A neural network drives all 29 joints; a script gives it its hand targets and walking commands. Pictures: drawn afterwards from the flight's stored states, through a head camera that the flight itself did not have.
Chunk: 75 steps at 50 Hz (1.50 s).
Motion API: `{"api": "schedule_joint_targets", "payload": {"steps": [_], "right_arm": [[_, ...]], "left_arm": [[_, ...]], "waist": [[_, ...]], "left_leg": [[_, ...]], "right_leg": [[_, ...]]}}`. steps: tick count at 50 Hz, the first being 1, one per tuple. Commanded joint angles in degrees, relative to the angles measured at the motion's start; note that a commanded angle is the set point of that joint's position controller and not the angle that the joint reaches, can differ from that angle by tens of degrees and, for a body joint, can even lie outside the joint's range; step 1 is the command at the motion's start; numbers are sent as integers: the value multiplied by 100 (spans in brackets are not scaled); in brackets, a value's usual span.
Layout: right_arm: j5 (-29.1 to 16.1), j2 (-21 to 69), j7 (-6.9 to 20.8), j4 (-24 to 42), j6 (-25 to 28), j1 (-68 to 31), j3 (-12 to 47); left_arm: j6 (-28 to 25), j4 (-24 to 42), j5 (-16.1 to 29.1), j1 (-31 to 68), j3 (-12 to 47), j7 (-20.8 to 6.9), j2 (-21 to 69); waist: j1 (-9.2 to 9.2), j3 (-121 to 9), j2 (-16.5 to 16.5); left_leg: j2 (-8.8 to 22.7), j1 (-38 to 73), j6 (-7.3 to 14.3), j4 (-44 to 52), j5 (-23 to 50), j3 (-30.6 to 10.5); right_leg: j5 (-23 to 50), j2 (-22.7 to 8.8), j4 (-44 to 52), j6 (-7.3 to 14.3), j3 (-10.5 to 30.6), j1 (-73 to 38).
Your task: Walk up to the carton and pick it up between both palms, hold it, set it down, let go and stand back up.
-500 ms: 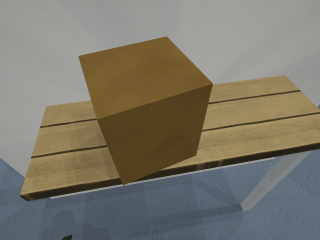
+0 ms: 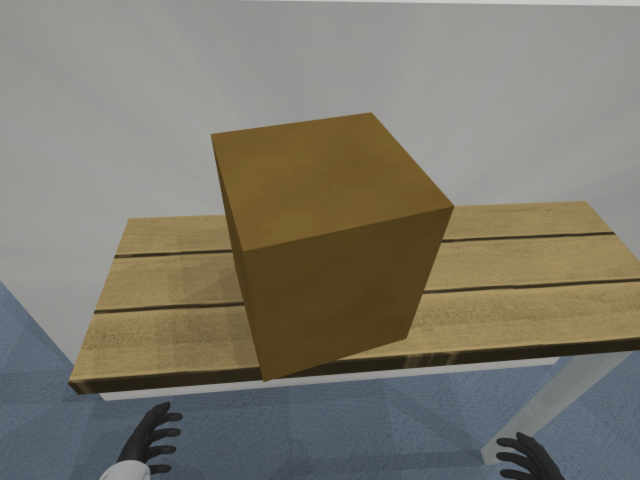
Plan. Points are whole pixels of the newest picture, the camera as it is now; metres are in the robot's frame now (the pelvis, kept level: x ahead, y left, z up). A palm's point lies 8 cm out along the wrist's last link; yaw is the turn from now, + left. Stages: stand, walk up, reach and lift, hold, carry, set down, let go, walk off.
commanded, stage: reach and lift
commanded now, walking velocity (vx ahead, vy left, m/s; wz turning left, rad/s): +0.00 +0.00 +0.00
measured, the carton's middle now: (317, 246) +0.39 +0.02 +0.11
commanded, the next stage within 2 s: none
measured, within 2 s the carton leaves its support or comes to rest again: neither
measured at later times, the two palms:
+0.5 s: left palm out of the picture +0.15 +0.21 -0.02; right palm out of the picture +0.13 -0.27 -0.02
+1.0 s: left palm (148, 458) +0.16 +0.18 +0.05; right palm (585, 460) +0.16 -0.26 +0.04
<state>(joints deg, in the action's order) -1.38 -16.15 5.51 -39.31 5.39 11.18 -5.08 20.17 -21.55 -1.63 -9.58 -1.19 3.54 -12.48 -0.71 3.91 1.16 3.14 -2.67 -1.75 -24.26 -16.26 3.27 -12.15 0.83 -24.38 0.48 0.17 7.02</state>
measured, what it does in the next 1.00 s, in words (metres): stands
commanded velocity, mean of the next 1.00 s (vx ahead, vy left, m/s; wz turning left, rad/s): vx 0.00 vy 0.00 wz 0.00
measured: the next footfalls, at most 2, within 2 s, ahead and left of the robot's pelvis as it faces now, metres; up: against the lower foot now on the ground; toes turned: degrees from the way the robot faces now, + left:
none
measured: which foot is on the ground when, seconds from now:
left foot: down 0.00-1.00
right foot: down 0.00-1.00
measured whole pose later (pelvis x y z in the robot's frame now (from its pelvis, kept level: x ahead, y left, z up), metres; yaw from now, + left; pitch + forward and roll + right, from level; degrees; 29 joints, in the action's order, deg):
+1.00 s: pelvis -0.02 -0.01 +0.01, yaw -1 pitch -3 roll +0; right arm -19.2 -24.1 10.7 -1.1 -0.9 23.7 -4.0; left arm 14.5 15.4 2.7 -24.9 4.3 13.3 -4.9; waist 2.3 1.7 0.7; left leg 2.9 -3.0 -2.2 -15.7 -9.9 3.6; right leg -6.7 1.2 -17.8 1.3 1.1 8.5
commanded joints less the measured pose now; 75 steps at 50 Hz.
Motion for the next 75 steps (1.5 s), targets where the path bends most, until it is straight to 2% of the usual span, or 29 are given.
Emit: {"api": "schedule_joint_targets", "payload": {"steps": [1, 7, 10, 17, 24, 33, 42, 46, 55, 61, 66, 70, 75], "right_arm": [[-89, -852, 112, 1073, -137, -223, -288], [-218, -1091, 237, 1752, -242, 192, -350], [-251, -1129, 273, 2140, -209, 222, -386], [-587, -1196, 389, 2726, -235, 538, -331], [-981, -1297, 475, 3181, -268, 844, -296], [-1316, -1460, 488, 3946, -322, 1133, -351], [-1624, -1655, 496, 4571, -345, 1013, -413], [-1796, -1796, 507, 4700, -346, 926, -404], [-2157, -2059, 465, 4892, -269, 624, -323], [-2303, -2088, 355, 5015, -302, 268, -245], [-2264, -1883, 64, 5219, -828, -339, -176], [-2295, -1907, -183, 5584, -1265, -782, -221], [-2331, -1970, -320, 5548, -1662, -1332, -233]], "left_arm": [[-187, 1172, 118, 641, -138, 123, -460], [-470, 1547, 194, -36, -169, 192, -294], [-656, 1722, 247, -164, -146, 251, -246], [-905, 2298, 226, -528, -67, 426, -68], [-979, 3014, 215, -922, 32, 568, 105], [-986, 3900, 333, -1352, 233, 720, 280], [-916, 4559, 400, -1269, 403, 912, 446], [-839, 4817, 390, -1205, 443, 989, 547], [-628, 5438, 367, -1039, 478, 1120, 785], [-412, 5744, 381, -752, 423, 1182, 845], [286, 5948, 548, -171, 139, 1146, 630], [895, 6434, 772, 173, -70, 1125, 470], [1469, 6382, 811, 587, -364, 1032, 389]], "waist": [[-23, -260, -242], [46, -549, 152], [129, -512, 258], [246, -432, 147], [242, -396, 90], [225, -379, 226], [299, -364, 242], [341, -437, 249], [364, -624, 326], [349, -643, 357], [380, -533, 413], [439, -830, 337], [427, -980, 292]], "left_leg": [[-270, 25, -39, 821, 532, 163], [-308, -28, -6, 948, 1027, 200], [-302, -124, 33, 1044, 953, 214], [-268, -300, 69, 1225, 841, 222], [-290, -363, 98, 1281, 786, 190], [-309, -431, 104, 1243, 855, 116], [-265, -454, 75, 1221, 652, 31], [-257, -353, 46, 1172, 822, -5], [-284, -30, 36, 984, 1476, -51], [-305, 51, 73, 949, 1542, -41], [-283, -22, 141, 1102, 1156, 21], [-267, 44, 76, 1005, 1443, 34], [-265, 215, 43, 952, 1653, 37]], "right_leg": [[1010, 65, 675, 90, -70, -65], [1429, 120, 777, 95, 17, -435], [1267, 123, 860, 117, 40, -381], [889, 79, 961, 226, 126, -397], [704, 32, 1030, 262, 191, -359], [602, 48, 1061, 260, 203, -273], [239, 79, 1062, 279, 185, -64], [283, 116, 1054, 306, 184, -25], [492, 158, 1095, 387, 240, 34], [432, 99, 1138, 385, 336, 8], [91, -57, 1223, 244, 543, -170], [242, -19, 1142, 198, 534, -286], [393, 48, 1131, 194, 440, -270]]}}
